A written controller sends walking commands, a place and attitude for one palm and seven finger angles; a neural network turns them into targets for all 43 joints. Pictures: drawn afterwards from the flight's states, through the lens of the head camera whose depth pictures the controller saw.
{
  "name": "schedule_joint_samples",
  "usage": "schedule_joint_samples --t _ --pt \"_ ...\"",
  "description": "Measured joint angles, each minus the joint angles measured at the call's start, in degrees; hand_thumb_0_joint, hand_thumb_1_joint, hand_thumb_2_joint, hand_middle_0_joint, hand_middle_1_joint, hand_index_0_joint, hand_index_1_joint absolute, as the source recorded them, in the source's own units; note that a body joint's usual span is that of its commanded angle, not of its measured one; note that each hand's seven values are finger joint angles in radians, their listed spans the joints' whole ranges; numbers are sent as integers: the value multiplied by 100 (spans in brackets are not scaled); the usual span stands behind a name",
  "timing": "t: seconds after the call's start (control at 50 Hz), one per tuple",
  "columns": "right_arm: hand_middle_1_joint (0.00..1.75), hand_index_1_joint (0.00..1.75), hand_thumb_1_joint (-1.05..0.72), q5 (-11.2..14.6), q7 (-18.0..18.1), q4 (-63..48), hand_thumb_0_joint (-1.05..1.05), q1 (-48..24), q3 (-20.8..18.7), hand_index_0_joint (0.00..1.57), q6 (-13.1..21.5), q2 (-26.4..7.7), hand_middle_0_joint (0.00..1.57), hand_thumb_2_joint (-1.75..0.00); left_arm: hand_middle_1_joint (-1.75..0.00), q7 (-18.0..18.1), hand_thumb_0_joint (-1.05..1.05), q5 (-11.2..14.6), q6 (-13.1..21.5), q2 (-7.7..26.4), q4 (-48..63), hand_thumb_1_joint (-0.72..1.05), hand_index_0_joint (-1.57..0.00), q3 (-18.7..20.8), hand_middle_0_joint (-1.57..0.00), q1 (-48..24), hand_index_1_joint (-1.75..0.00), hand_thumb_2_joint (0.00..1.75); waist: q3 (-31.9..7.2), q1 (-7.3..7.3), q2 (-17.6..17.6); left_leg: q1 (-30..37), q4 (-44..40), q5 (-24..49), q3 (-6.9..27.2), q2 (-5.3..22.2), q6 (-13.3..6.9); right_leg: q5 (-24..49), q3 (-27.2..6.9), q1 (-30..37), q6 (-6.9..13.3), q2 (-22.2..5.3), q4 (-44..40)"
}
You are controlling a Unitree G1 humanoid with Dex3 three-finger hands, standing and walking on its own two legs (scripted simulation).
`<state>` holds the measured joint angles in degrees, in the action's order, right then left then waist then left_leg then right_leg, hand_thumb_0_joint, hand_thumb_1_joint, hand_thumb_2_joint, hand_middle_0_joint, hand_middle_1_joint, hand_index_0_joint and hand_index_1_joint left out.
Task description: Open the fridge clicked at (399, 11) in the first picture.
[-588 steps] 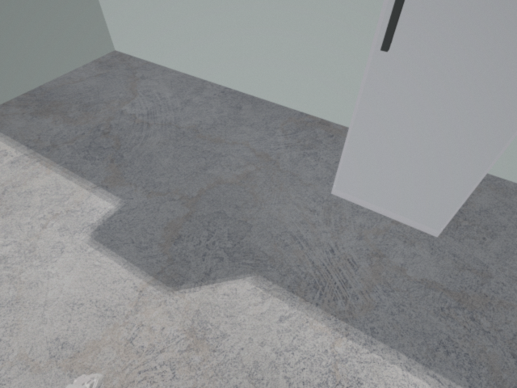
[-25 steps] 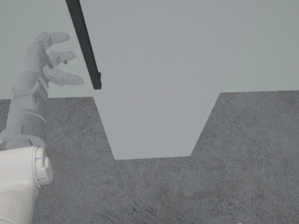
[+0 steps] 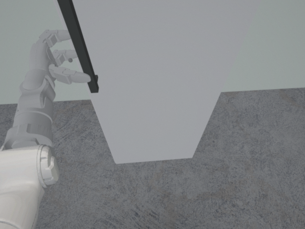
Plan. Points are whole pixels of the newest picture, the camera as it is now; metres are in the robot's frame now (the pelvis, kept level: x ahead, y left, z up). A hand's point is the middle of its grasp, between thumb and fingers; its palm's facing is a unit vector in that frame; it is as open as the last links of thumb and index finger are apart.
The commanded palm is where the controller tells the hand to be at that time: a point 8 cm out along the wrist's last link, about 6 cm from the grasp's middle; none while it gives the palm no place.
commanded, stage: feel for the door with the fingertips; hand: left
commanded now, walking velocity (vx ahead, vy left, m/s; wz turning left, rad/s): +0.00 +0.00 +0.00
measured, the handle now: (77, 29) +0.53 +0.17 +0.24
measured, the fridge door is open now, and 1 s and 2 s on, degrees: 0 0 0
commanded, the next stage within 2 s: slide the fingers in behind the handle in 0.18 s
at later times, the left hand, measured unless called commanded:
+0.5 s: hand (71, 61) +0.50 +0.20 +0.18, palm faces +0.09 -1.00 -0.02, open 13.6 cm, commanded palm +0.47 +0.24 +0.17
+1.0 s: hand (83, 62) +0.49 +0.17 +0.18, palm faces +0.08 -1.00 -0.01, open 14.0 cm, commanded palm +0.45 +0.22 +0.17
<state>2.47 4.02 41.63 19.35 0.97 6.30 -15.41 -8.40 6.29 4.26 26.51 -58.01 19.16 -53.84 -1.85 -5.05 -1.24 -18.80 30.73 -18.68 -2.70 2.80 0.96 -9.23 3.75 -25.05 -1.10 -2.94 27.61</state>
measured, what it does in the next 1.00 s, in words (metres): stands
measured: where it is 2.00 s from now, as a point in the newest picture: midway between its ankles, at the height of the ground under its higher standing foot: outside the picture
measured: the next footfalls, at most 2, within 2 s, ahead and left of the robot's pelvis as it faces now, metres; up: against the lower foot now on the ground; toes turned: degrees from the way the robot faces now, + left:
none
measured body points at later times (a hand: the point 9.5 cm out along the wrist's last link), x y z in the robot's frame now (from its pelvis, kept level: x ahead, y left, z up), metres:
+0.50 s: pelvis -0.01 +0.00 +0.00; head +0.06 +0.00 +0.44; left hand +0.48 +0.25 +0.18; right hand +0.02 -0.28 -0.12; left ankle -0.04 +0.13 -0.73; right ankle +0.04 -0.14 -0.73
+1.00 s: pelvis +0.01 +0.00 +0.00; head +0.05 +0.00 +0.45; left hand +0.48 +0.22 +0.18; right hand +0.08 -0.26 -0.12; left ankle -0.04 +0.13 -0.73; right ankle +0.04 -0.14 -0.73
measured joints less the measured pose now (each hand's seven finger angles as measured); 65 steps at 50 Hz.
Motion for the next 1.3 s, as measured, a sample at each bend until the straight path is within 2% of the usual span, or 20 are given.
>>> schedule_joint_samples --t 0.08,0.14,0.3,0.5,0.6,0.8,1.0,1.14,1.3 --pt "30 30 -91 9 -5 58 1 46 -6 21 -24 -47 20 -89 -120 -56 -1 22 -58 0 -197 -50 -30 -51 -30 -147 -120 30 -16 5 -2 -47 32 -10 38 -5 1 -21 35 -26 0 -11 25" --pt "30 30 -91 -6 -5 72 1 46 -1 21 -24 -74 20 -89 -120 -19 -1 -33 -84 57 -434 -50 -30 -46 -30 -297 -120 30 -3 -43 13 -124 77 -17 58 -9 2 -30 51 -92 2 -18 62" --pt "30 30 -91 -52 -20 127 1 141 -25 21 61 -95 20 -89 -123 -37 -1 -112 218 193 -697 -50 -35 -15 -33 -519 -123 30 50 -112 45 -358 214 -30 101 -8 7 -27 83 -285 11 -24 146" --pt "30 30 -91 -61 -53 143 1 280 -11 21 84 -82 20 -89 -124 -134 -1 -61 258 310 -752 -50 -35 29 -34 -510 -124 30 2 -173 45 -462 267 -36 81 1 0 1 57 -385 11 -12 158" --pt "30 30 -91 -40 -51 103 1 296 -9 21 71 -61 20 -89 -122 -99 -1 -20 218 226 -523 -50 -33 25 -32 -334 -122 30 -9 -159 31 -405 257 -55 51 5 -7 -7 27 -342 3 -4 151" --pt "30 30 -91 -15 -53 23 1 122 -12 21 21 5 20 -89 -120 119 -1 22 -73 -261 172 -50 -31 -45 -30 145 -120 30 -68 -35 -25 -106 107 -70 0 10 -15 -35 -17 -91 -14 13 57" --pt "30 30 -91 -31 -41 -17 1 -133 -11 21 31 56 20 -89 -120 344 -1 -1 -148 -551 368 -50 -30 -247 -30 126 -120 30 -42 86 -37 53 0 -45 34 -3 3 -67 18 52 -5 0 24" --pt "30 30 -91 -16 -35 -40 1 -180 -2 21 -39 50 20 -89 -120 412 -1 -23 -262 -593 338 -50 -30 -292 -30 168 -120 30 -46 98 -42 149 -61 -32 46 8 20 -86 32 131 11 11 11" --pt "30 30 -91 -16 -10 42 1 -159 -27 21 -52 37 20 -89 -120 454 -1 2 -207 -675 408 -50 -30 -316 -30 183 -120 30 -2 110 -27 189 -84 -7 55 16 34 -72 40 168 28 20 0"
